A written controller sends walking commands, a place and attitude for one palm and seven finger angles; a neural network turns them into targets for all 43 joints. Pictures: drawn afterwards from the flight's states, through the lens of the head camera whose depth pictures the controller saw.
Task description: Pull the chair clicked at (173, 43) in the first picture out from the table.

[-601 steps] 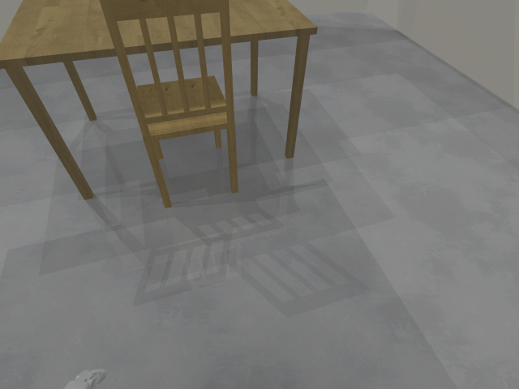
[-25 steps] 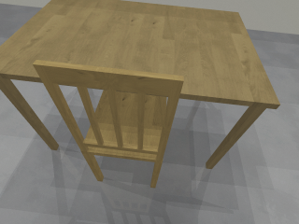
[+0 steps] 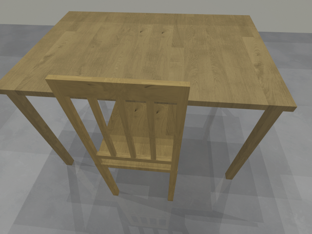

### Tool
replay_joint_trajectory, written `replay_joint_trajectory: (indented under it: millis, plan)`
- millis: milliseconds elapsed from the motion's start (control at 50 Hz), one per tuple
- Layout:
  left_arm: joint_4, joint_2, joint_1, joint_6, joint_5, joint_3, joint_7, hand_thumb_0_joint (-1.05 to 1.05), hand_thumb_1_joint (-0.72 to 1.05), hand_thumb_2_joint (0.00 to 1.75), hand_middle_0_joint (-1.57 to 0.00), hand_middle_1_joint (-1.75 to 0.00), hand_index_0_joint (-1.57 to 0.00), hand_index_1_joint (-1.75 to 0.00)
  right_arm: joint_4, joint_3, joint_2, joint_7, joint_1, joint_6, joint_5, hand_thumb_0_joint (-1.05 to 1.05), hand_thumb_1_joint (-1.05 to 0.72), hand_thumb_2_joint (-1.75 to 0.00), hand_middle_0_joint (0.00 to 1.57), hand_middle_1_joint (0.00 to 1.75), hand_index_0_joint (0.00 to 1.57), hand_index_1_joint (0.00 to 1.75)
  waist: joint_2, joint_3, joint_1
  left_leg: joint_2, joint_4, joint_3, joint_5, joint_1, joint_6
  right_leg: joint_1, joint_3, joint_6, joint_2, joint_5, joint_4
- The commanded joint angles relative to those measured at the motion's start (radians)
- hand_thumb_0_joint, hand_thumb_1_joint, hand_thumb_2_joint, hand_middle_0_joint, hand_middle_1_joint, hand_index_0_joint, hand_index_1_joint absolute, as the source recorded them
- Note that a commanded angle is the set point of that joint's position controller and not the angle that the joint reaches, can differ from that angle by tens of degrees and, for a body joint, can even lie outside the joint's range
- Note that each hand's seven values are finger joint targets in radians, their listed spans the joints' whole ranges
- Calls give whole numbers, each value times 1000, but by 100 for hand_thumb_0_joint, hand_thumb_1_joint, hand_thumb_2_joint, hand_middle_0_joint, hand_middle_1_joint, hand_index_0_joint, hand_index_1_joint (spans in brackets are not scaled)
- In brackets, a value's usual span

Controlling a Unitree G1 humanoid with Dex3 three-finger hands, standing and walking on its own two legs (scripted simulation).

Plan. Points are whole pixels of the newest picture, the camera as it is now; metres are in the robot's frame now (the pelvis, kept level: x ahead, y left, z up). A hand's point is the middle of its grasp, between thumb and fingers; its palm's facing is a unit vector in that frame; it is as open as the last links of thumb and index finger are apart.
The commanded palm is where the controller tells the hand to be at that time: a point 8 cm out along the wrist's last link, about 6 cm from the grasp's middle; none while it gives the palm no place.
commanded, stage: come to a stop and stand still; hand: left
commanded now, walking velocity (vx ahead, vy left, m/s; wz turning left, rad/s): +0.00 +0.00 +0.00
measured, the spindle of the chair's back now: (128, 132) +0.44 +0.13 -0.07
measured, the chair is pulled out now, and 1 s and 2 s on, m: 0.00 0.00 0.00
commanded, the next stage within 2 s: look again from close up in 0.22 s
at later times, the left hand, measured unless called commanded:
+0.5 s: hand out of the picture +0.03 +0.20 -0.17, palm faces -0.02 -0.98 -0.22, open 7.4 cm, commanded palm none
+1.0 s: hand out of the picture +0.00 +0.22 -0.18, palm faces -0.01 -0.98 -0.18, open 7.4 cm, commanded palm none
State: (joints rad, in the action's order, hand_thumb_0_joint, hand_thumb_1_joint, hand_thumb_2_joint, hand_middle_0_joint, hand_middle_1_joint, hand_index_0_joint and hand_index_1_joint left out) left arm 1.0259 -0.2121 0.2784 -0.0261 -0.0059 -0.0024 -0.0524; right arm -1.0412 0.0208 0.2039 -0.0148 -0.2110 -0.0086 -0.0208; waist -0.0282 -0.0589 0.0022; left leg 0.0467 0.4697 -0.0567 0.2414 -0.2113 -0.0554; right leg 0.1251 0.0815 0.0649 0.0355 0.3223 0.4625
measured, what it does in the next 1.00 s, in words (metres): shifts its weight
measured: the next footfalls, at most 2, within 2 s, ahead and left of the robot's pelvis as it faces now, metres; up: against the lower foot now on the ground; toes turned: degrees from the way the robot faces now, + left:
none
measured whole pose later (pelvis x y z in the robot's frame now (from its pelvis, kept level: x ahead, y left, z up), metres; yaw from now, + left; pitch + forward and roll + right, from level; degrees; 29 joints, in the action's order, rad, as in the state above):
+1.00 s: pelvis +0.00 +0.05 +0.00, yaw -1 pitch -1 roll -1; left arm 1.08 -0.16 0.29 0.00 -0.01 -0.03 -0.05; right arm -1.12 0.00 0.16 -0.02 -0.22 -0.01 -0.01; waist 0.02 -0.05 -0.01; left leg 0.10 0.39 -0.10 0.21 -0.17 -0.13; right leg 0.11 0.04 -0.01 -0.02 0.30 0.43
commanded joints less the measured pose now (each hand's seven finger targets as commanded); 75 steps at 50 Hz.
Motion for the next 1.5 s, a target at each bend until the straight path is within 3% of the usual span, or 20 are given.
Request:
replay_joint_trajectory:
  millis: [0,180,260,380,640,820,900,960,1140,1160,1260,1320,1360,1440,1480]
  plan:
    - [-60,-103,22,-16,-3,18,-3,0,90,90,-20,-30,-20,-30,62,9,94,2,-9,-7,1,0,-90,-90,20,30,20,30,34,-24,1,-109,-58,157,-90,28,6,105,-195,5,-164,-126,-131]
    - [-59,-92,17,-9,-2,13,-6,0,90,90,-20,-30,-20,-30,38,-5,96,0,-13,-12,3,0,-90,-90,20,30,20,30,40,44,-9,-127,-75,164,-192,70,-3,53,-167,-14,-152,-219,-84]
    - [-54,-90,14,-5,-3,10,-5,0,90,90,-20,-30,-20,-30,25,-7,92,0,-13,-9,4,0,-90,-90,20,30,20,30,45,16,-9,-129,-89,163,-167,66,-4,73,-168,-18,-148,-189,-91]
    - [-33,-74,27,-2,-3,7,-8,0,90,90,-20,-30,-20,-30,2,-7,81,-4,-19,-11,6,0,-90,-90,20,30,20,30,19,29,-7,-134,-92,164,-202,88,-10,72,-161,-23,-143,-202,-82]
    - [7,-61,62,3,-4,3,-9,0,90,90,-20,-30,-20,-30,-35,-8,71,-12,-37,-18,13,0,-90,-90,20,30,20,30,40,47,-6,-145,-102,168,-294,132,-18,67,-147,-33,-143,-229,-83]
    - [26,-54,77,8,-6,0,-8,0,90,90,-20,-30,-20,-30,-50,-10,65,-14,-47,-18,14,0,-90,-90,20,30,20,30,22,19,-6,-149,-132,174,-272,132,-15,81,-136,-38,-145,-189,-94]
    - [30,-52,82,14,-8,0,-6,0,90,90,-20,-30,-20,-30,-49,-10,64,-13,-51,-15,15,0,-90,-90,20,30,20,30,26,-11,-8,-151,-168,187,-170,103,-14,94,-128,-40,-142,-126,-104]
    - [31,-51,86,15,-8,-1,-5,0,90,90,-20,-30,-20,-30,-51,-10,66,-14,-62,-17,16,0,-90,-90,20,30,20,30,22,-7,-10,-157,-181,193,-183,110,-14,95,-119,-43,-139,-122,-98]
    - [41,-40,110,22,-8,1,-7,0,90,90,-20,-30,-20,-30,-59,-8,61,-18,-91,-17,19,0,-90,-90,20,30,20,30,12,9,-10,-168,-216,216,-182,129,12,107,-105,-50,-135,-98,-72]
    - [43,-43,108,24,-9,1,-6,0,90,90,-20,-30,-20,-30,-59,-8,62,-18,-89,-16,20,0,-90,-90,20,30,20,30,9,-13,-13,-169,-227,217,-164,116,15,116,-102,-50,-133,-83,-72]
    - [47,-37,122,33,-9,4,-9,0,90,90,-20,-30,-20,-30,-65,-3,59,-23,-110,-14,22,0,-90,-90,20,30,20,30,-8,-2,-13,-183,-253,240,-177,145,76,145,-93,-56,-123,-44,-31]
    - [51,-34,132,35,-10,7,-10,0,90,90,-20,-30,-20,-30,-68,-3,52,-25,-117,-12,22,0,-90,-90,20,30,20,30,0,4,-13,-185,-254,239,-178,153,79,153,-95,-58,-126,-41,-22]
    - [51,-33,128,34,-10,6,-9,0,90,90,-20,-30,-20,-30,-67,-3,49,-23,-119,-12,22,0,-90,-90,20,30,20,30,27,-8,-16,-183,-248,232,-157,128,59,143,-103,-56,-128,-56,-42]
    - [54,-23,142,38,-9,10,-12,0,90,90,-20,-30,-20,-30,-72,1,50,-26,-129,-10,21,0,-90,-90,20,30,20,30,17,-11,-10,-181,-264,241,-159,139,124,156,-100,-54,-123,-50,-19]
    - [55,-26,148,38,-8,11,-12,0,90,90,-20,-30,-20,-30,-73,0,45,-26,-130,-11,21,0,-90,-90,20,30,20,30,-20,-2,-15,-179,-262,229,-178,150,90,158,-101,-55,-123,-42,-14]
